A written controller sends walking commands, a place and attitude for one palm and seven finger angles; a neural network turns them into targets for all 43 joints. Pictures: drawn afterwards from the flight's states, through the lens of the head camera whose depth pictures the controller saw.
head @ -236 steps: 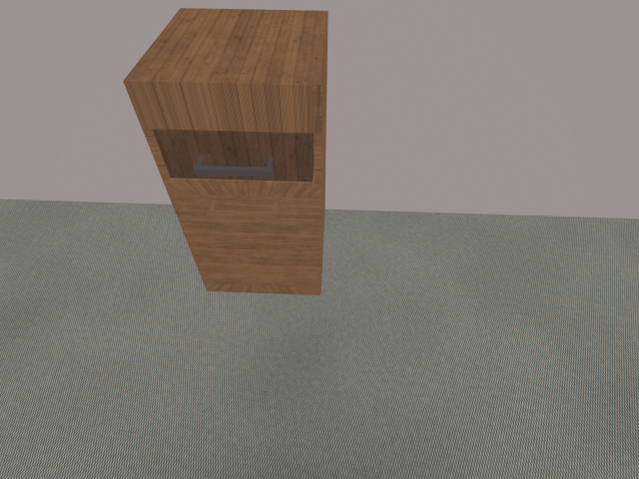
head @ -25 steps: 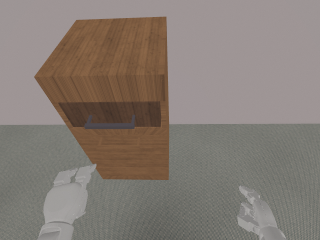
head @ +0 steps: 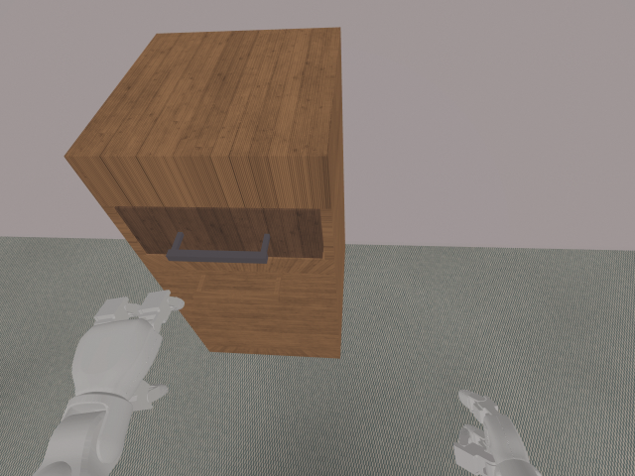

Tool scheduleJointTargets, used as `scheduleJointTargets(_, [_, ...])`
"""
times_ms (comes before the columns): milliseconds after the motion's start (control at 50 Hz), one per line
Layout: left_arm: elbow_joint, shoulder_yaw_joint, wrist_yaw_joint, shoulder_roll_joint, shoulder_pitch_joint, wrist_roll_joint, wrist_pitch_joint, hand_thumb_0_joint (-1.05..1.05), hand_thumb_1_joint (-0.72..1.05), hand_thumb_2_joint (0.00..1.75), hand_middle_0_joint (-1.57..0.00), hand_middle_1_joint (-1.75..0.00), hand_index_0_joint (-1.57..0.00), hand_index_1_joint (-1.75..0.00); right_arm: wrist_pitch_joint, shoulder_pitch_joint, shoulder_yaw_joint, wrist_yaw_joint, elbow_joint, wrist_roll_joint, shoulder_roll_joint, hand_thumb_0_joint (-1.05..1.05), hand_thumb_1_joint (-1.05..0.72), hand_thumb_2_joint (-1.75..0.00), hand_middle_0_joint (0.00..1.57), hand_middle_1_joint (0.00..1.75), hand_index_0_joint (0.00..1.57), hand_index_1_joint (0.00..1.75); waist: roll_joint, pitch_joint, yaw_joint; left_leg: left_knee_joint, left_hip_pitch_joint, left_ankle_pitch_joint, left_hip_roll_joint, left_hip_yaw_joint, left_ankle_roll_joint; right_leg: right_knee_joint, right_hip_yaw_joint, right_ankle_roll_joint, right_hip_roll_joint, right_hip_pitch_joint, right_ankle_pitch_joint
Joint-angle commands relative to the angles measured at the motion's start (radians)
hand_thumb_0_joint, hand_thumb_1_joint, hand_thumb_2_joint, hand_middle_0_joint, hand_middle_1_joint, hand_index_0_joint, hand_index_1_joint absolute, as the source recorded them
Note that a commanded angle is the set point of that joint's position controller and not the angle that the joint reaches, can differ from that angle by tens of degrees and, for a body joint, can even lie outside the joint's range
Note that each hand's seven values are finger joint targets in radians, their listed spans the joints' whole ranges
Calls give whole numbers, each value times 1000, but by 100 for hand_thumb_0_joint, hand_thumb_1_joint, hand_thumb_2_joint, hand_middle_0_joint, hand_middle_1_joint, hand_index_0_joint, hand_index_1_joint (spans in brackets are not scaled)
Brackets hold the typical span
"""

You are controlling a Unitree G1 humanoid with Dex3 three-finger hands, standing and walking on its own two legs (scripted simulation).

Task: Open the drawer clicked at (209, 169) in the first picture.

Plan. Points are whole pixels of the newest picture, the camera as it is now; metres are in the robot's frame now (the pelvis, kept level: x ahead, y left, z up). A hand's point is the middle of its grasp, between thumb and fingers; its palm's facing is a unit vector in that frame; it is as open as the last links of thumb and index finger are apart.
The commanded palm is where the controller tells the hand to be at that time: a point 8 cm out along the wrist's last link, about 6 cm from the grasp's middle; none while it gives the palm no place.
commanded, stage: raise the hand with hooked fingers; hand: left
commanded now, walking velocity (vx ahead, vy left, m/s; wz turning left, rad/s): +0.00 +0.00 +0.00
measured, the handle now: (219, 247) +0.51 +0.26 -0.11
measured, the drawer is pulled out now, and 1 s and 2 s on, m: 0.00 0.00 0.00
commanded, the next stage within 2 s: move the hooked fingers above the handle in 1.02 s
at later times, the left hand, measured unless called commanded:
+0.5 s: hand (112, 302) +0.29 +0.28 +0.08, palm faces +0.06 -0.07 -1.00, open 13.7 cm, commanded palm +0.26 +0.28 +0.14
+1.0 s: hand (100, 299) +0.28 +0.28 +0.10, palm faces +0.04 -0.08 -1.00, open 13.8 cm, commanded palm +0.26 +0.29 +0.15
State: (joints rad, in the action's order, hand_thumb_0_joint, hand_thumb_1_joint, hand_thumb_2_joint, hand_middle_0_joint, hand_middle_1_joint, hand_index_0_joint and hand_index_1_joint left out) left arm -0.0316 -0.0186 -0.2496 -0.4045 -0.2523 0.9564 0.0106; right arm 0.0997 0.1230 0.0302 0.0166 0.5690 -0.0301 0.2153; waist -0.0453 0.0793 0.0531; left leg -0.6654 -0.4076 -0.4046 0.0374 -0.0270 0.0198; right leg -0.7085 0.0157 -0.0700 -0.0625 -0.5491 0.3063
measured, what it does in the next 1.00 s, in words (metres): stands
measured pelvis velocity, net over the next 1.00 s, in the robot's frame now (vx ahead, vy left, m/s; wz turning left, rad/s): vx -0.01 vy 0.04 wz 0.03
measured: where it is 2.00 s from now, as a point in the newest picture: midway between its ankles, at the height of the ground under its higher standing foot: outside the picture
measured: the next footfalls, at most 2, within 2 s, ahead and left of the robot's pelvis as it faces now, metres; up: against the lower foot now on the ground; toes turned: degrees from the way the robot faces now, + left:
none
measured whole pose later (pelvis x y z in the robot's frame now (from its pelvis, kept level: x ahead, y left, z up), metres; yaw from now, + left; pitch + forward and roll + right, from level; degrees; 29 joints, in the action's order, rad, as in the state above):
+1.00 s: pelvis -0.01 +0.04 +0.02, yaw +2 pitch +3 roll +0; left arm -0.08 -0.04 -0.11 -0.48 0.06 0.95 0.12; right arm 0.13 0.18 -0.03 0.00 0.62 0.00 0.25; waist -0.07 0.02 0.09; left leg -0.47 -0.22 -0.30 0.08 0.00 0.07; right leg -0.48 0.01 -0.01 -0.02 -0.33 0.20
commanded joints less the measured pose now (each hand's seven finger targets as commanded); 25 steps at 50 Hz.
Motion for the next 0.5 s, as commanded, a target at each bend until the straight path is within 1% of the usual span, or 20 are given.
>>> scheduleJointTargets(0, [236,181,-62,-228,52,44,82,0,-15,45,-27,-98,-27,-98,-52,-122,-61,9,-162,-19,112,0,-90,-90,20,30,20,30,63,226,47,73,-80,298,23,47,23,103,188,23,76,407,-410])
scheduleJointTargets(40, [264,204,-106,-234,89,56,114,0,-20,43,-28,-100,-28,-100,-55,-110,-74,6,-156,-23,109,0,-90,-90,20,30,20,30,11,261,42,65,-42,340,24,47,24,93,173,14,71,389,-436])
scheduleJointTargets(60, [278,227,-130,-252,123,54,118,0,-22,42,-28,-102,-28,-102,-54,-108,-79,5,-154,-24,111,0,-90,-90,20,30,20,30,29,267,38,59,-47,338,26,53,24,92,172,15,69,389,-429])
scheduleJointTargets(80, [262,216,-148,-236,146,56,120,0,-24,41,-28,-103,-28,-103,-55,-105,-86,4,-147,-20,111,0,-90,-90,20,30,20,30,16,265,25,56,-35,337,26,52,23,91,164,14,68,366,-418])
scheduleJointTargets(100, [253,213,-162,-232,171,55,121,0,-27,40,-28,-105,-28,-105,-57,-93,-94,2,-140,-18,114,0,-90,-90,20,30,20,30,11,286,19,56,-20,350,24,50,23,86,146,13,65,357,-414])
scheduleJointTargets(160, [216,167,-170,-199,240,45,82,0,-34,37,-29,-110,-29,-110,-54,-97,-106,-2,-130,-5,124,0,-90,-90,20,30,20,30,-9,277,1,62,21,373,17,51,18,92,110,12,56,309,-372])
scheduleJointTargets(180, [203,147,-162,-196,263,41,66,0,-36,36,-29,-111,-29,-111,-53,-95,-108,-4,-125,1,128,0,-90,-90,20,30,20,30,2,270,-4,69,35,374,13,52,16,97,96,13,54,298,-346])
scheduleJointTargets(200, [190,122,-148,-182,275,35,45,0,-38,35,-29,-112,-29,-112,-51,-102,-109,-3,-126,7,131,0,-90,-90,20,30,20,30,-9,267,0,83,52,380,8,53,13,103,80,11,51,291,-320])
scheduleJointTargets(220, [177,89,-127,-167,295,27,24,0,-41,34,-29,-114,-29,-114,-48,-106,-107,-1,-127,12,133,0,-90,-90,20,30,20,30,7,243,-5,94,65,380,2,52,13,118,66,13,50,284,-304])
scheduleJointTargets(260, [192,60,-80,-165,343,17,-10,0,-45,32,-30,-117,-30,-117,-45,-119,-102,2,-134,20,136,0,-90,-90,20,30,20,30,1,224,3,124,93,395,-4,60,6,133,55,11,48,293,-273])
scheduleJointTargets(280, [184,47,-56,-170,356,19,-25,0,-48,31,-30,-118,-30,-118,-41,-116,-97,4,-131,21,135,0,-90,-90,20,30,20,30,23,227,8,136,108,405,-10,61,4,140,47,13,50,305,-265])
scheduleJointTargets(300, [185,42,-33,-179,374,20,-35,0,-50,30,-30,-120,-30,-120,-37,-118,-93,6,-133,22,135,0,-90,-90,20,30,20,30,25,214,13,150,117,417,-13,62,0,149,43,12,50,316,-264])
scheduleJointTargets(320, [175,49,-11,-191,378,22,-44,0,-50,30,-30,-120,-30,-120,-34,-113,-89,8,-135,21,135,0,-90,-90,20,30,20,30,45,212,21,160,123,432,-15,62,0,155,38,13,50,334,-275])
scheduleJointTargets(340, [170,59,8,-210,388,25,-49,0,-50,30,-30,-120,-30,-120,-30,-114,-84,9,-136,21,135,0,-90,-90,20,30,20,30,56,197,24,171,125,436,-16,61,-2,163,36,13,51,344,-278])
scheduleJointTargets(360, [167,84,24,-235,405,25,-53,0,-50,30,-30,-120,-30,-120,-22,-117,-80,11,-139,22,137,0,-90,-90,20,30,20,30,53,189,32,183,127,440,-16,61,-4,169,41,10,49,360,-280])
scheduleJointTargets(400, [131,90,52,-246,448,29,-56,0,-50,30,-30,-120,-30,-120,-13,-111,-68,13,-139,25,131,0,-90,-90,20,30,20,30,76,153,35,205,121,432,-19,61,-7,179,27,10,49,370,-270])
scheduleJointTargets(420, [131,90,62,-251,478,31,-53,0,-50,30,-30,-120,-30,-120,-10,-114,-65,12,-137,26,129,0,-90,-90,20,30,20,30,50,139,34,213,127,437,-19,60,-11,188,30,7,47,368,-271])
scheduleJointTargets(440, [129,90,71,-255,509,31,-48,0,-50,30,-30,-120,-30,-120,-7,-108,-63,12,-136,28,126,0,-90,-90,20,30,20,30,42,144,34,222,140,446,-21,66,-17,191,22,6,47,373,-266])
scheduleJointTargets(460, [126,102,76,-270,539,30,-46,0,-50,30,-30,-120,-30,-120,-5,-110,-62,12,-137,30,128,0,-90,-90,20,30,20,30,0,133,35,230,151,445,-23,68,-23,199,21,2,45,368,-251])
scheduleJointTargets(480, [132,84,83,-256,573,28,-42,0,-50,30,-30,-120,-30,-120,-5,-103,-60,12,-135,31,124,0,-90,-90,20,30,20,30,-7,146,31,232,166,445,-23,72,-25,202,14,2,46,373,-245])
